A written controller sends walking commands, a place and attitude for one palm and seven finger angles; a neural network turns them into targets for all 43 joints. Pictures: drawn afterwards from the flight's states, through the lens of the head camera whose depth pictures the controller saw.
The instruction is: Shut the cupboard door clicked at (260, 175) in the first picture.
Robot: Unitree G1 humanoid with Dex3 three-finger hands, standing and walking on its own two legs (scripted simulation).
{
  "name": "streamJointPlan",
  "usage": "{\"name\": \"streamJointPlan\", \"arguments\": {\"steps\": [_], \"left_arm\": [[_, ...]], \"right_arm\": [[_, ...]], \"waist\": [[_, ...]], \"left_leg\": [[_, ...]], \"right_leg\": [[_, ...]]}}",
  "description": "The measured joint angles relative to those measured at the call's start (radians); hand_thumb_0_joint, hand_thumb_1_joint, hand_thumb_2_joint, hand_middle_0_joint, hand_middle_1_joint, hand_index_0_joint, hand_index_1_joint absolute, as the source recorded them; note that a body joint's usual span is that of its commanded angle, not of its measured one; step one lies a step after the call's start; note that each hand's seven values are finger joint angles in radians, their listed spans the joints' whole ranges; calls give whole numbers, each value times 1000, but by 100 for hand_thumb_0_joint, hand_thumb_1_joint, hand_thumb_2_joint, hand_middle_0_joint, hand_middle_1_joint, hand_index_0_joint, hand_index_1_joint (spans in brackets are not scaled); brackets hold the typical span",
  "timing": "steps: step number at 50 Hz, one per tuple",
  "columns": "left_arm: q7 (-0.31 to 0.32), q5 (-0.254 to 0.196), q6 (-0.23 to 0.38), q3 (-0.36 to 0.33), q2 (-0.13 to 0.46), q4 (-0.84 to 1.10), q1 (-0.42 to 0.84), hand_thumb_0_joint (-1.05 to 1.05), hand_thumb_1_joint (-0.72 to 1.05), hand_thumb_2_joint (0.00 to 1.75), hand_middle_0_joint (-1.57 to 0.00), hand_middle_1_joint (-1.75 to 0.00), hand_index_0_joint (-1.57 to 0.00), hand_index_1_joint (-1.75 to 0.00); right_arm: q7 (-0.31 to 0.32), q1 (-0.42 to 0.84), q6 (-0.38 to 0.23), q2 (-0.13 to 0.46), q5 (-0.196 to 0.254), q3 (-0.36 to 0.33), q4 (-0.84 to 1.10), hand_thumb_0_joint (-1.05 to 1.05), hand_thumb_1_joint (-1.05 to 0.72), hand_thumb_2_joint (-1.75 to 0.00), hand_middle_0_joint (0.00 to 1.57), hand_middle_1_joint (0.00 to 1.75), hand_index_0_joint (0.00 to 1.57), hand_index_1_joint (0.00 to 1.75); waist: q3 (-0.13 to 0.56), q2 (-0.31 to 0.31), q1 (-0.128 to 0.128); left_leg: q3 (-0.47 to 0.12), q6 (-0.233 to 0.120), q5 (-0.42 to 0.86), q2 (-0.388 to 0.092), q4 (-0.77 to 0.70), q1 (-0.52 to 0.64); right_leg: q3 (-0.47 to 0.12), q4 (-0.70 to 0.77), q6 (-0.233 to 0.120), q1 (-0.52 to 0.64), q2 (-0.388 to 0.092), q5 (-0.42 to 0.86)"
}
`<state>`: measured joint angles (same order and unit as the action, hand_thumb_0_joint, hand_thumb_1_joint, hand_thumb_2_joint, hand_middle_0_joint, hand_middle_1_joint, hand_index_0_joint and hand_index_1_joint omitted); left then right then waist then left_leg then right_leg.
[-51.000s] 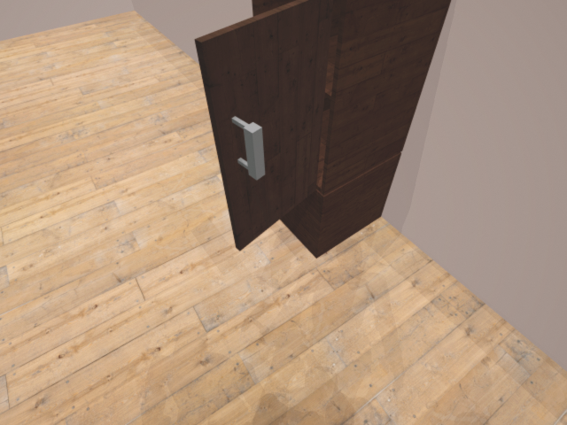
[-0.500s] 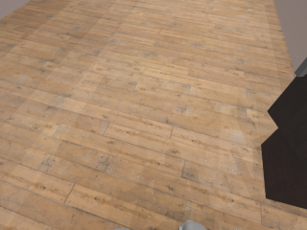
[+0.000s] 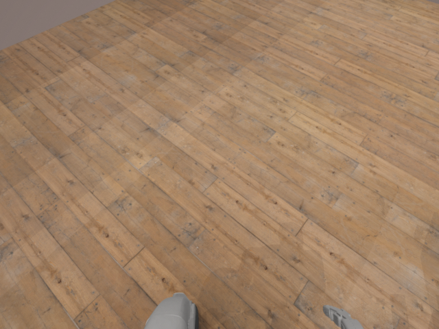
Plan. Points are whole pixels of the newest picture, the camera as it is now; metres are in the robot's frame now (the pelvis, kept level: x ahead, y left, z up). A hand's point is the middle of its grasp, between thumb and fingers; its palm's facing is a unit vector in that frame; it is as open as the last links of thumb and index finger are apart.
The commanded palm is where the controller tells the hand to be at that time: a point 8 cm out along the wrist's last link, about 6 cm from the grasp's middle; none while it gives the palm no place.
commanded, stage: walk to a spot facing it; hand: left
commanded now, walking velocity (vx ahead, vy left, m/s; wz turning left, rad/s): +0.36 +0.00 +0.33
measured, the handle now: out of the picture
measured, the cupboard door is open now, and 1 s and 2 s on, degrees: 25 25 25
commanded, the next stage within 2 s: turn to face it in 0.36 s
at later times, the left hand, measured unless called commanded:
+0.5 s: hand (153, 228) +0.32 +0.19 -0.15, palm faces +0.07 -0.97 -0.24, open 7.4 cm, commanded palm none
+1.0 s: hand (150, 212) +0.37 +0.21 -0.17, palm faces -0.03 -0.99 -0.17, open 7.4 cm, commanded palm none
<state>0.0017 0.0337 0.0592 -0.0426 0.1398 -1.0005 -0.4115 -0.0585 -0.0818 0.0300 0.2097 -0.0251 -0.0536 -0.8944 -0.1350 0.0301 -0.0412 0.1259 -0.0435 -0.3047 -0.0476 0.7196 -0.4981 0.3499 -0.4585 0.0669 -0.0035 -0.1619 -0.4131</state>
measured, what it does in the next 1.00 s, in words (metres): walks ahead: left foot, then right foot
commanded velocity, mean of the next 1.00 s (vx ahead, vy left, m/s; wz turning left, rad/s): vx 0.13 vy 0.00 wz -0.23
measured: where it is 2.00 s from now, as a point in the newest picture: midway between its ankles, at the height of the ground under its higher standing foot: (219, 279)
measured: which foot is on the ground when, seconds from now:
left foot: up 0.00-0.02, down 0.04-0.46, up 0.48-0.80, down 0.82-1.00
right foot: down 0.00-0.04, up 0.06-0.44, down 0.46-0.82, up 0.84-1.00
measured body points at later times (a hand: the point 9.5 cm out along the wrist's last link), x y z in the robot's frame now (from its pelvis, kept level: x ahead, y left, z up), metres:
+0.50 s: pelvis +0.21 -0.01 -0.01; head +0.24 -0.03 +0.44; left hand +0.32 +0.24 -0.13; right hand +0.18 -0.25 -0.17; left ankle +0.11 +0.11 -0.72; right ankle +0.28 -0.11 -0.73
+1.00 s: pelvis +0.32 +0.03 +0.01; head +0.36 +0.05 +0.45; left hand +0.38 +0.27 -0.16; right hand +0.41 -0.21 -0.12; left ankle +0.36 +0.12 -0.73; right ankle +0.28 -0.10 -0.66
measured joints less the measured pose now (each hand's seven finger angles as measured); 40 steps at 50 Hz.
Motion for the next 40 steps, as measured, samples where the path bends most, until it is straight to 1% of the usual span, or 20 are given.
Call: {"name": "streamJointPlan", "arguments": {"steps": [1,2,3,5,6,8,11,14,18,21,22,23,24,26,28,30,32,34,37,40], "left_arm": [[-2,-3,-4,-1,4,-9,-14,1,90,90,-20,-30,-20,-30],[-6,-6,-11,-2,1,-15,-35,1,90,90,-20,-30,-20,-30],[-12,-9,-25,-3,4,-22,-37,1,90,90,-20,-30,-20,-30],[-14,-9,-54,-9,30,-29,-3,1,90,90,-20,-30,-20,-30],[-12,-8,-62,-15,42,-27,20,1,91,90,-20,-30,-20,-30],[-14,-2,-64,-26,59,-12,70,1,91,90,-20,-30,-20,-30],[-19,1,-55,-35,70,27,136,1,91,90,-20,-30,-19,-30],[-23,1,-50,-35,70,61,188,1,91,90,-20,-30,-19,-30],[-28,-2,-49,-30,69,88,244,1,91,90,-20,-30,-19,-30],[-32,-2,-43,-25,68,99,269,1,91,90,-20,-30,-19,-30],[-33,-2,-38,-23,68,103,271,1,91,90,-20,-30,-19,-30],[-34,-1,-28,-20,71,109,270,1,91,90,-20,-30,-19,-30],[-31,1,-15,-19,62,106,276,1,91,90,-20,-30,-19,-30],[-21,-3,1,-8,41,101,274,0,91,90,-20,-30,-19,-30],[-8,-7,3,0,21,86,251,0,91,90,-20,-30,-19,-30],[2,-10,-1,6,2,60,219,0,91,90,-20,-30,-20,-30],[24,-18,0,-17,4,42,191,-1,95,90,-20,-30,-20,-30],[22,-14,-8,-18,18,23,166,-1,96,90,-20,-30,-20,-30],[14,-12,-32,-18,26,-3,132,-1,96,90,-20,-30,-20,-30],[8,-15,-61,-24,28,-20,102,0,94,90,-20,-30,-20,-30]], "right_arm": [[0,9,-11,-1,-1,4,12,0,-91,-90,20,29,20,29],[1,12,-26,8,-4,9,29,0,-91,-90,20,29,20,29],[9,18,-43,10,-5,8,41,0,-91,-90,20,29,20,29],[27,19,-63,-1,-1,13,43,0,-91,-90,20,29,20,29],[35,8,-66,-6,0,17,40,0,-91,-90,20,29,20,29],[50,-24,-67,-15,0,21,24,0,-91,-90,20,29,20,29],[62,-81,-66,-26,0,26,-20,0,-91,-90,20,29,20,29],[70,-143,-63,-28,2,15,-63,0,-92,-90,20,30,20,30],[67,-217,-60,-29,1,10,-111,0,-92,-90,20,30,20,30],[66,-262,-57,-31,1,8,-141,0,-92,-90,20,30,20,30],[66,-276,-55,-32,1,8,-150,0,-92,-90,20,30,20,30],[65,-295,-54,-34,4,7,-156,0,-92,-90,20,30,20,30],[64,-299,-51,-29,9,5,-166,0,-91,-90,20,30,20,30],[66,-287,-37,-20,11,1,-181,0,-91,-90,20,30,20,30],[70,-267,-33,-17,11,0,-185,0,-91,-90,20,30,20,29],[73,-240,-32,-17,10,2,-174,0,-91,-90,20,29,20,29],[74,-210,-33,-25,11,5,-153,0,-91,-90,20,29,20,29],[74,-172,-31,-34,11,9,-131,0,-91,-90,20,29,20,29],[74,-110,-27,-47,14,15,-98,0,-91,-90,20,29,20,29],[77,-64,-31,-56,17,24,-68,0,-91,-90,20,29,20,29]], "waist": [[-2,8,-2],[7,-6,-3],[8,-15,7],[-10,4,6],[-9,10,5],[1,10,7],[23,-1,17],[52,-13,32],[72,-19,56],[77,-20,72],[78,-20,76],[82,-17,81],[77,-32,80],[58,-56,81],[52,-56,76],[56,-52,70],[61,-44,61],[63,-36,50],[58,-30,32],[58,-25,17]], "left_leg": [[14,-12,10,15,-55,36],[6,-36,29,14,-110,73],[1,-46,107,12,-92,64],[2,-37,73,25,-22,64],[1,-30,49,32,-23,79],[-9,-20,35,45,-67,121],[-30,-17,56,61,-161,195],[-49,-17,62,71,-244,267],[-64,-3,45,77,-311,352],[-70,18,-3,73,-305,395],[-72,27,-30,70,-283,402],[-78,32,-68,69,-238,397],[-89,24,-109,56,-148,368],[-120,12,-189,54,114,273],[-113,19,-169,50,299,184],[-91,35,-130,28,338,121],[-76,53,-103,7,276,85],[-65,67,-78,-5,189,68],[-67,80,-46,-5,73,70],[-69,83,28,5,-76,122]], "right_leg": [[1,-56,8,-6,-21,-33],[-7,-162,6,-43,-33,-64],[-54,-323,0,-105,-38,-95],[-191,-611,-20,-244,-20,-102],[-232,-698,-27,-308,-9,-79],[-270,-750,-33,-410,2,-18],[-294,-668,-33,-504,6,64],[-304,-526,-30,-541,12,137],[-303,-337,-28,-521,32,204],[-290,-213,-31,-459,60,230],[-283,-165,-34,-426,71,241],[-280,-114,-47,-384,79,229],[-271,-126,-71,-375,92,194],[-248,-153,-95,-354,105,159],[-243,-116,-98,-309,112,165],[-247,-58,-103,-267,122,176],[-255,-10,-104,-237,133,187],[-272,16,-103,-219,144,189],[-306,14,-95,-205,162,175],[-343,-33,-80,-204,180,135]]}}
